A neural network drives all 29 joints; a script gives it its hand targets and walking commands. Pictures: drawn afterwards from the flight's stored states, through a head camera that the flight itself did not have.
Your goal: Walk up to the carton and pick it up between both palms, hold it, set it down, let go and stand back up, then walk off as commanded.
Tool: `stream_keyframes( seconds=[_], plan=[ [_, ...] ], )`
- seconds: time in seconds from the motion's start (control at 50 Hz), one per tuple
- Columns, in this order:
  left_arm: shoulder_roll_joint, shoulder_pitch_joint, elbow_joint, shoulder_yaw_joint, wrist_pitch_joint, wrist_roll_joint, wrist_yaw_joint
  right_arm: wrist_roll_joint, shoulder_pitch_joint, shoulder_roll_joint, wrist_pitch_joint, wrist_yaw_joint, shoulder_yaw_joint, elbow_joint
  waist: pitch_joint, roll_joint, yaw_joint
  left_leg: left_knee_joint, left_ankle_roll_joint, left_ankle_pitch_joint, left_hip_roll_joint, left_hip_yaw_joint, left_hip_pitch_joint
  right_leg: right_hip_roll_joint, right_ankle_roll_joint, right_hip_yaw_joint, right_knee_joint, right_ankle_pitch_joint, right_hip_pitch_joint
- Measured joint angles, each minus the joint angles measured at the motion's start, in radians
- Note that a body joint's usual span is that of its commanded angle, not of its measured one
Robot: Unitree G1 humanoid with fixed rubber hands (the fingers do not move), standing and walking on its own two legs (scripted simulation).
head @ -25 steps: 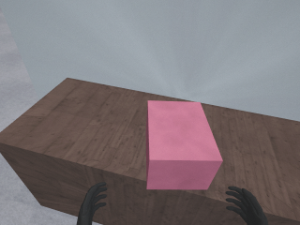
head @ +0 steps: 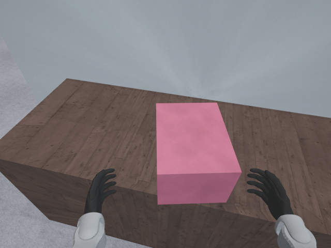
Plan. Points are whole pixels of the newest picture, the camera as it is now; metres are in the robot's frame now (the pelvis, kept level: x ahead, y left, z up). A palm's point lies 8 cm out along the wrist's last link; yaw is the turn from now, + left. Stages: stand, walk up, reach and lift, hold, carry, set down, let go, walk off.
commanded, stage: reach and lift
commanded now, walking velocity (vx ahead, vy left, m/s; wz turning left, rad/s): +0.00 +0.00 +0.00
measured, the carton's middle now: (189, 150) +0.47 -0.07 -0.06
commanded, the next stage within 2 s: none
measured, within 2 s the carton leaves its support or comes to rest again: neither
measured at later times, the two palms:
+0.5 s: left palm (97, 163) +0.34 +0.18 +0.06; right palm (267, 161) +0.34 -0.24 +0.06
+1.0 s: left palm (97, 139) +0.39 +0.18 +0.08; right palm (256, 130) +0.41 -0.22 +0.10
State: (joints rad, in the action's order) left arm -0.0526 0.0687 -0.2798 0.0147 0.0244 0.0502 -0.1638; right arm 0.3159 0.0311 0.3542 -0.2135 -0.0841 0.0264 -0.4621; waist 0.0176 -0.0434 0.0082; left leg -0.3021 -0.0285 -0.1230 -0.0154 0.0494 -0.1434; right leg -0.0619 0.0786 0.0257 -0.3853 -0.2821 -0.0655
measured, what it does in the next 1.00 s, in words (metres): stands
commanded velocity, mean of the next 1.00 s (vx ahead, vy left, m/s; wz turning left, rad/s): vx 0.00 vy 0.00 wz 0.00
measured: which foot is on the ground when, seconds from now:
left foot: down 0.00-1.00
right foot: down 0.00-1.00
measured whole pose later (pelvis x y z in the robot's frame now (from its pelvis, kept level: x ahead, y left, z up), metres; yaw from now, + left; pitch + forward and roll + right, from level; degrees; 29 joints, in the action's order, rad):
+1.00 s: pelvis -0.04 +0.02 -0.01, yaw -2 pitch +17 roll -1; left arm -0.13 -0.79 -0.79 -0.02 -0.15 0.11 -0.21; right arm 0.36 -0.89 0.49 -0.07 -0.16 0.03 -1.11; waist -0.18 0.01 -0.07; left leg -0.40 0.00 -0.06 -0.05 0.05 -0.64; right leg -0.09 0.05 0.03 -0.43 -0.18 -0.55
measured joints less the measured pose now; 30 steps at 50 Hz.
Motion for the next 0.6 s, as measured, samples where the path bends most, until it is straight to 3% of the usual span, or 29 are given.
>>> stream_keyframes(
  seconds=[0.18, 0.38, 0.6],
  plan=[
    [-0.022, -0.136, -0.027, -0.035, -0.055, 0.004, 0.009, 0.029, -0.154, 0.015, 0.045, 0.000, 0.014, -0.068, -0.018, -0.009, -0.004, 0.009, -0.005, 0.019, -0.009, -0.005, -0.054, -0.010, 0.003, -0.001, 0.011, 0.022, -0.055],
    [-0.022, -0.300, -0.105, -0.050, -0.131, 0.018, 0.009, 0.041, -0.328, 0.042, 0.083, -0.002, 0.003, -0.171, -0.055, 0.022, -0.015, -0.004, 0.009, 0.029, -0.010, 0.002, -0.139, -0.010, -0.010, 0.009, 0.015, 0.046, -0.136],
    [-0.034, -0.551, -0.227, -0.044, -0.190, 0.036, -0.014, 0.055, -0.578, 0.104, 0.121, -0.046, -0.015, -0.377, -0.095, 0.037, -0.040, -0.047, 0.025, 0.033, -0.015, 0.011, -0.271, -0.013, -0.026, 0.018, -0.001, 0.069, -0.260]
  ],
)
